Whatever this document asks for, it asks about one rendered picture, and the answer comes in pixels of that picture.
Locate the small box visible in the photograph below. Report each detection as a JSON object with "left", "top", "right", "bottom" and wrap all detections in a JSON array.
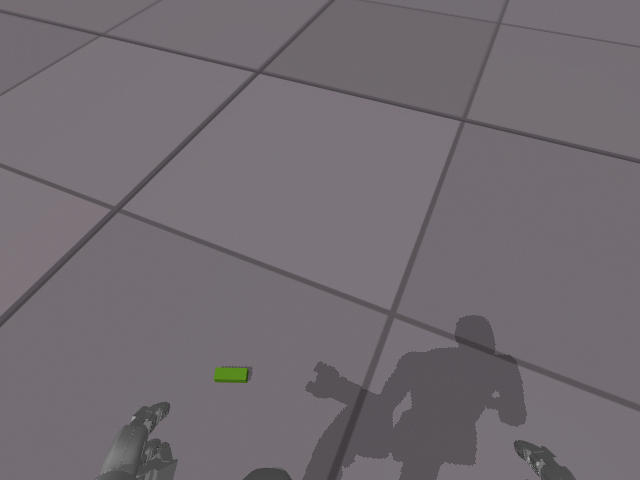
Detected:
[{"left": 214, "top": 367, "right": 249, "bottom": 383}]

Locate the left robot hand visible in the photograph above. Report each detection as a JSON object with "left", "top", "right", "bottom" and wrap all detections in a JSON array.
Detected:
[{"left": 99, "top": 402, "right": 178, "bottom": 480}]

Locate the right robot hand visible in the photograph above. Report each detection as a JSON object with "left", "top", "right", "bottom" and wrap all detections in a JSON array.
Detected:
[{"left": 514, "top": 440, "right": 576, "bottom": 480}]

